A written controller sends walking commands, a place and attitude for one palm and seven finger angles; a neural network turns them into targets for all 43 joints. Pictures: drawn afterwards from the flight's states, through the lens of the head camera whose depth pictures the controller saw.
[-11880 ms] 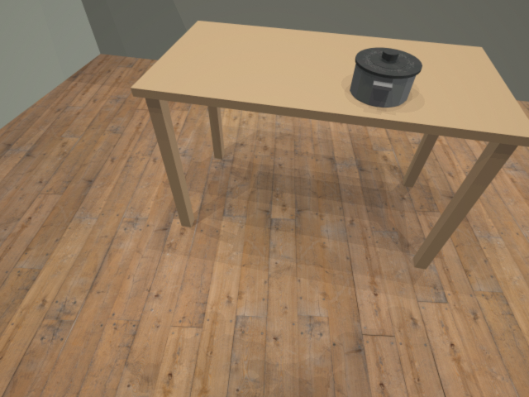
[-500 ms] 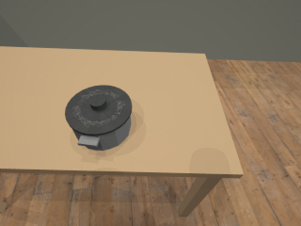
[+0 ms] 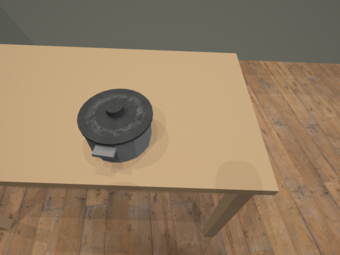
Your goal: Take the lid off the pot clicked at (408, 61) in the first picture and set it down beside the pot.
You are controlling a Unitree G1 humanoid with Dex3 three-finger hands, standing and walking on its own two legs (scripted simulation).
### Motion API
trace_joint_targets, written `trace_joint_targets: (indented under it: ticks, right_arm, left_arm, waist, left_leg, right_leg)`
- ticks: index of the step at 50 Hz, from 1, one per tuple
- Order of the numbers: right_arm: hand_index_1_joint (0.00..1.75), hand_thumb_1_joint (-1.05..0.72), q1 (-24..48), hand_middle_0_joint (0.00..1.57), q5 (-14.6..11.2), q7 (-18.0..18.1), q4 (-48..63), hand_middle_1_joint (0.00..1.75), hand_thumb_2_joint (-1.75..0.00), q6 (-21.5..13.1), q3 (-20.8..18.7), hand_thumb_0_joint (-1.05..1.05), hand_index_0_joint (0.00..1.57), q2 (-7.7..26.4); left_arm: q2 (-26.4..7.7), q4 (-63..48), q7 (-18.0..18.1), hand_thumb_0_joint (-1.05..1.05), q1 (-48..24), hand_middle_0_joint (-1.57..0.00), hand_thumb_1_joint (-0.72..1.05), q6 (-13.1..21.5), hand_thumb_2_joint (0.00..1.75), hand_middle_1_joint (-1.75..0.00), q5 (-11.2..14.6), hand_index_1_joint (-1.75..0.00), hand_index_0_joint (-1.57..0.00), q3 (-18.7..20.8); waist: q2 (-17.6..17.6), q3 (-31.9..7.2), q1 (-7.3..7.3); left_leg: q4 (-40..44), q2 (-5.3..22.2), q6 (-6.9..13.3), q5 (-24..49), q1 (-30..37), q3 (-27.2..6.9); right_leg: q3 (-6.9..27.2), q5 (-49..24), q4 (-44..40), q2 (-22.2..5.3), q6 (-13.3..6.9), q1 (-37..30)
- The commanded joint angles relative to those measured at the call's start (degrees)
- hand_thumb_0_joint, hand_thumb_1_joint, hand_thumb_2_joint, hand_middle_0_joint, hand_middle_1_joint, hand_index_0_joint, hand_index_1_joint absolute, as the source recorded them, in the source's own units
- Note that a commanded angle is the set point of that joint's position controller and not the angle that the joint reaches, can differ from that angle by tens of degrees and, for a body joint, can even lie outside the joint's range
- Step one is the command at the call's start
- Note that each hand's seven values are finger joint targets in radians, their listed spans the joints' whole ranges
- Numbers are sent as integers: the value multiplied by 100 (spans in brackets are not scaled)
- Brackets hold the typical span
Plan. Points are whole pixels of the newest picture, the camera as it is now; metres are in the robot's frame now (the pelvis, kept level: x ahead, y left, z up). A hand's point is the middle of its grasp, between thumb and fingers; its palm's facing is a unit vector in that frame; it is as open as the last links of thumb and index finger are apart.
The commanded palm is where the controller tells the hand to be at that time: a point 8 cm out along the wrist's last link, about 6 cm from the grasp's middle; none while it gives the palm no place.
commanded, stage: shuffle to correct the standing spot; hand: left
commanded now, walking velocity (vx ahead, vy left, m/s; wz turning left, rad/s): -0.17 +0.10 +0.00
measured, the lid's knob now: (114, 108) +0.43 +0.18 +0.09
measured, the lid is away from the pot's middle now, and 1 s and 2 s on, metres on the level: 0.00 0.00 0.00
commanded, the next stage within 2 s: come to a stop and stand still in 0.02 s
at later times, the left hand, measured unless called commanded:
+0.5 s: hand out of the picture -0.06 +0.18 -0.18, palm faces +0.01 -0.98 -0.17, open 7.4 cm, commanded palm none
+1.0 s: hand out of the picture -0.01 +0.14 -0.18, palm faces +0.00 -0.99 -0.12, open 7.3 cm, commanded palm none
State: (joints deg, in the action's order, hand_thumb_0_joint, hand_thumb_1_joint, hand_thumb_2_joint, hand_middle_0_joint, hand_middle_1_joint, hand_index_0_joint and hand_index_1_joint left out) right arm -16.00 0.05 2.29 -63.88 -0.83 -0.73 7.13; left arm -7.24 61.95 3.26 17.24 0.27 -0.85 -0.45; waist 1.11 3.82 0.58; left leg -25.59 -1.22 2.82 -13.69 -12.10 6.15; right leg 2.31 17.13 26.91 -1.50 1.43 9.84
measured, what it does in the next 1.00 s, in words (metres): stands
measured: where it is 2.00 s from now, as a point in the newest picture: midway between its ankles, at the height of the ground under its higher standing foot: outside the picture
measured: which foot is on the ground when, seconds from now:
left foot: down 0.00-1.00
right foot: down 0.00-1.00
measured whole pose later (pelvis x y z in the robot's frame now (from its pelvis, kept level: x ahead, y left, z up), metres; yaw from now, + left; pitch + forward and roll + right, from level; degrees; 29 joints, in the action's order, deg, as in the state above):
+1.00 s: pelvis +0.01 +0.00 +0.00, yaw -1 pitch +0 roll +0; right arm -18.4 0.1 2.5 -66.4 -2.3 0.1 4.1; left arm -5.6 64.2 3.1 18.7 1.2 -1.0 -1.6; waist 1.8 2.4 -0.2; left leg -26.0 -0.1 2.5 -15.0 -11.5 6.4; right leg 0.4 17.0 25.0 -1.7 1.6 8.4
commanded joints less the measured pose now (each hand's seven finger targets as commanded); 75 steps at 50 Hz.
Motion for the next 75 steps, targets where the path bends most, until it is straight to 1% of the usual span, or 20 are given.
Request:
trace_joint_targets:
  ticks: [1, 6, 9, 11, 13, 18, 22, 26, 28, 31, 35, 40, 42, 61, 62, 63, 64, 66, 70, 75]
  right_arm:
    - [30, -90, -295, 20, -12, -19, 373, 30, -90, 13, -177, 0, 20, 676]
    - [30, -90, -120, 20, 25, -74, 664, 30, -90, 144, -263, 0, 20, 776]
    - [30, -90, -195, 20, 48, -117, 713, 30, -90, 141, -250, 0, 20, 692]
    - [30, -90, -207, 20, 57, -144, 686, 30, -90, 118, -224, 0, 20, 686]
    - [30, -90, -175, 20, 84, -171, 661, 30, -90, 98, -211, 0, 20, 771]
    - [30, -90, -189, 20, 76, -175, 562, 30, -90, 49, -206, 0, 20, 900]
    - [30, -90, -142, 20, 45, -143, 453, 30, -90, 5, -216, 0, 20, 885]
    - [30, -90, -326, 20, 14, -122, 302, 30, -90, -39, -157, 0, 20, 645]
    - [30, -90, -426, 20, 9, -114, 231, 30, -90, -60, -120, 0, 20, 512]
    - [30, -90, -605, 20, -18, -92, 115, 30, -90, -101, -99, 0, 20, 393]
    - [30, -90, -731, 20, -23, -55, -3, 30, -90, -184, -53, 0, 20, 295]
    - [30, -90, -789, 20, -30, -8, -118, 30, -90, -228, -17, 0, 20, 209]
    - [30, -90, -769, 20, -32, 8, -137, 30, -90, -227, -8, 0, 20, 199]
    - [30, -90, -750, 20, -32, 23, -184, 30, -90, -204, 39, 0, 20, 224]
    - [30, -90, -160, 20, -19, -61, 267, 30, -90, -167, -12, 0, 20, 780]
    - [30, -90, -327, 20, 68, -103, 378, 30, -90, -119, -14, 0, 20, 587]
    - [30, -90, -397, 20, 83, -98, 346, 30, -90, -118, -32, 0, 20, 548]
    - [30, -90, -482, 20, 79, -99, 423, 30, -90, -122, -36, 0, 20, 637]
    - [30, -90, -514, 20, 67, -46, 521, 30, -90, -140, -37, 0, 20, 721]
    - [30, -90, -365, 20, 57, -55, 561, 30, -90, -100, -5, 0, 20, 756]
  left_arm:
    - [-728, -194, 32, 0, 590, -20, 90, 23, 90, -30, 7, -30, -20, 203]
    - [-920, -374, 14, 0, 448, -20, 90, -52, 90, -30, -22, -30, -20, 271]
    - [-896, -510, 5, 0, 220, -20, 90, -77, 90, -30, -47, -30, -20, 232]
    - [-824, -528, -22, 0, 183, -20, 90, -87, 90, -30, -58, -30, -20, 175]
    - [-733, -467, -52, 0, 351, -20, 90, -94, 90, -30, -82, -30, -20, 138]
    - [-526, -298, -114, 0, 718, -20, 90, -72, 90, -30, -95, -30, -20, 59]
    - [-354, -137, -148, 0, 922, -20, 90, -58, 90, -30, -90, -30, -20, 11]
    - [-366, -26, -112, 0, 919, -20, 90, 19, 90, -30, -55, -30, -20, -28]
    - [-391, 21, -84, 0, 916, -20, 90, 69, 90, -30, -40, -30, -20, -40]
    - [-362, 105, -81, 0, 919, -20, 90, 105, 90, -30, -19, -30, -20, -46]
    - [-269, 204, -56, 0, 1029, -20, 90, 157, 90, -30, 3, -30, -20, -63]
    - [-193, 254, -32, 0, 1026, -20, 90, 168, 90, -30, 22, -30, -20, -57]
    - [-172, 254, -27, 0, 1001, -20, 90, 154, 90, -30, 24, -30, -20, -53]
    - [-284, 151, -28, 0, 741, -20, 90, 141, 90, -30, 46, -30, -20, -29]
    - [-674, 240, 143, 0, 741, -20, 90, 202, 90, -30, -77, -30, -20, 44]
    - [-759, -71, 88, 0, 540, -20, 90, 233, 90, -30, -7, -30, -20, 71]
    - [-684, -126, 28, 0, 324, -20, 90, 200, 90, -30, -10, -30, -20, 55]
    - [-634, -141, -49, 0, 372, -20, 90, 169, 90, -30, 18, -30, -20, 56]
    - [-442, -142, -1, 0, 462, -20, 90, 164, 90, -30, 14, -30, -20, 26]
    - [-565, -263, -4, 0, 384, -20, 90, 91, 90, -30, 21, -30, -20, 30]
  waist:
    - [-52, -282, 42]
    - [157, -211, 32]
    - [225, -144, -104]
    - [86, 14, -89]
    - [-171, 206, -22]
    - [-485, 228, 78]
    - [-512, 98, 126]
    - [-59, 308, 33]
    - [-52, 463, -42]
    - [-40, 437, -74]
    - [-106, -55, -97]
    - [-108, -188, -83]
    - [-85, -32, -60]
    - [-40, 72, -55]
    - [-399, -60, -1]
    - [-557, -334, -158]
    - [-747, -139, -200]
    - [-835, -519, -110]
    - [-113, -453, -97]
    - [55, 160, -82]
  left_leg:
    - [32, 953, 36, 2135, 476, -800]
    - [-177, 823, -41, 900, 3, -710]
    - [-34, 678, -88, -392, -22, -691]
    - [436, 823, -11, -1142, -134, -946]
    - [865, 909, 33, -2029, -468, -1133]
    - [1451, 1081, 134, -2736, -896, -1362]
    - [1537, 1216, 235, -2534, -863, -1382]
    - [1125, 1010, 135, -1847, -623, -1139]
    - [884, 858, 53, -1366, -370, -1013]
    - [762, 832, 50, -852, -195, -932]
    - [474, 797, 39, 235, 273, -744]
    - [339, 835, 45, 1196, 462, -700]
    - [328, 837, 51, 1366, 387, -718]
    - [454, 854, 53, 1478, 409, -734]
    - [-548, 865, -204, 2271, 136, -679]
    - [-343, 685, -185, 727, 48, -722]
    - [-58, 708, -128, 520, -118, -764]
    - [45, 834, 28, 693, 10, -957]
    - [-227, 894, 98, 1869, 123, -967]
    - [17, 818, 50, 1201, -123, -912]
  right_leg:
    - [418, -1925, -41, -678, -382, 484]
    - [674, -1658, -73, -826, -514, 624]
    - [788, -264, -331, -764, -541, 1077]
    - [487, 968, -484, -437, -367, 1260]
    - [270, 1357, -454, -214, -234, 1212]
    - [-218, 807, 135, 56, -196, 709]
    - [-416, 476, 411, 6, -169, 507]
    - [-101, 160, -426, -202, -203, 615]
    - [157, 189, -606, -336, -275, 915]
    - [126, -202, -620, -350, -268, 842]
    - [164, -920, -534, -441, -263, 580]
    - [120, -1348, -492, -465, -260, 377]
    - [116, -1400, -497, -467, -260, 375]
    - [86, -1425, -680, -515, -241, 174]
    - [187, -2256, -598, -592, -256, 276]
    - [220, -1130, -446, -623, -391, 197]
    - [85, -456, -262, -484, -433, 374]
    - [-124, -173, 11, -230, -412, 305]
    - [-71, -674, 72, -256, -409, 323]
    - [36, -531, -37, -297, -382, 558]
